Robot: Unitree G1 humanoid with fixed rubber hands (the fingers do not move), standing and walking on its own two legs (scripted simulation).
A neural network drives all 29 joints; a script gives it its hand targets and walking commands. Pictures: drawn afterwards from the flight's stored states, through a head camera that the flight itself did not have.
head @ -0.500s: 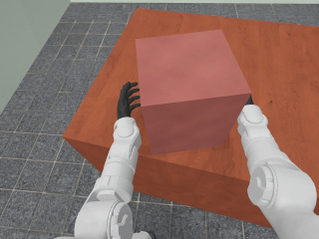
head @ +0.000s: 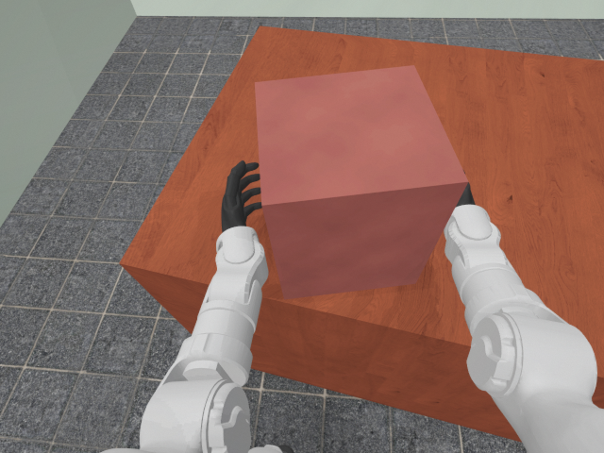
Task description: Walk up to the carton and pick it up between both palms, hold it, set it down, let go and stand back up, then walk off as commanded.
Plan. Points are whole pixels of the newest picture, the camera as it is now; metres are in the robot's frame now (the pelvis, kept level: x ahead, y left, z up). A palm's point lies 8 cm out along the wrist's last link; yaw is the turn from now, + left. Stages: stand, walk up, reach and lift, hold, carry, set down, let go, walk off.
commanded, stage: reach and lift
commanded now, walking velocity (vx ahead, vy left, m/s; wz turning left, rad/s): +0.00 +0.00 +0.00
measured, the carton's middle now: (343, 193) +0.45 +0.06 +0.05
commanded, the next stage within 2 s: none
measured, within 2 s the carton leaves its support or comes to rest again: leaves its support in 0.14 s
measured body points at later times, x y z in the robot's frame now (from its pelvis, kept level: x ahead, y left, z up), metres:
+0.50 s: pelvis -0.01 +0.00 +0.00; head +0.04 -0.01 +0.45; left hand +0.37 +0.20 +0.07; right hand +0.47 -0.09 +0.08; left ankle +0.00 +0.12 -0.73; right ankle +0.02 -0.10 -0.73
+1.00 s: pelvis -0.02 +0.00 +0.00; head +0.01 -0.01 +0.45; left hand +0.37 +0.19 +0.10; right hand +0.46 -0.10 +0.12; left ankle +0.00 +0.12 -0.73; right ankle +0.02 -0.10 -0.73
